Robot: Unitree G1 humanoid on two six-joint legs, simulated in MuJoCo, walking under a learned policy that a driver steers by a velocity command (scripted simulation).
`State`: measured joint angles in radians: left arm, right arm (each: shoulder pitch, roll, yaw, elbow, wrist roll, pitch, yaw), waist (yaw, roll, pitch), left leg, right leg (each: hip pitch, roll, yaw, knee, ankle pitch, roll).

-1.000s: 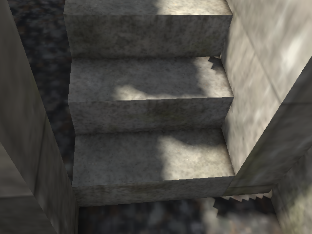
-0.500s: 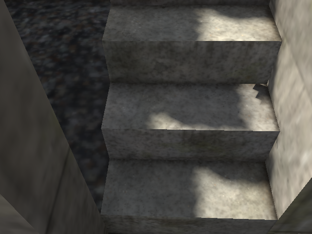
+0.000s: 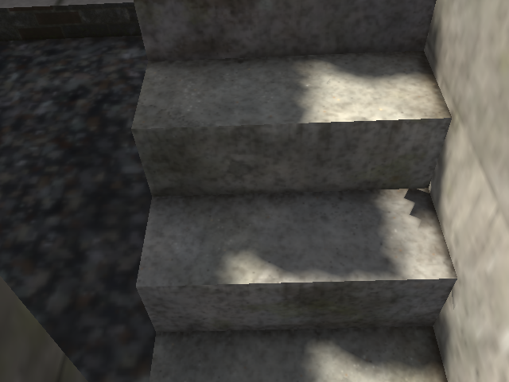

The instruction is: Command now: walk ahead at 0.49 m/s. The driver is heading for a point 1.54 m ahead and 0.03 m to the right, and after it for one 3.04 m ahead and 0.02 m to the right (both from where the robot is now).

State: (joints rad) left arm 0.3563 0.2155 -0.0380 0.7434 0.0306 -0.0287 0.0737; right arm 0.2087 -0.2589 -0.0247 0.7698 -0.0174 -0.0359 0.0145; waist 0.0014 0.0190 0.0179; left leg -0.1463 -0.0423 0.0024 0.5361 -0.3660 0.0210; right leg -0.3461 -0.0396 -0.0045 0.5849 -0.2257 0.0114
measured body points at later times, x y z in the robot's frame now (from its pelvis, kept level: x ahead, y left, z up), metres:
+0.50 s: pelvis +0.05 -0.02 +0.01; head +0.05 -0.01 +0.46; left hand +0.25 +0.20 -0.07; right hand +0.19 -0.27 -0.10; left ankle -0.03 +0.11 -0.73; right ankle +0.04 -0.12 -0.73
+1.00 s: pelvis +0.04 -0.02 +0.02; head +0.03 -0.02 +0.47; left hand +0.23 +0.20 -0.07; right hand +0.17 -0.28 -0.10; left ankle -0.03 +0.11 -0.73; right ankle +0.04 -0.12 -0.73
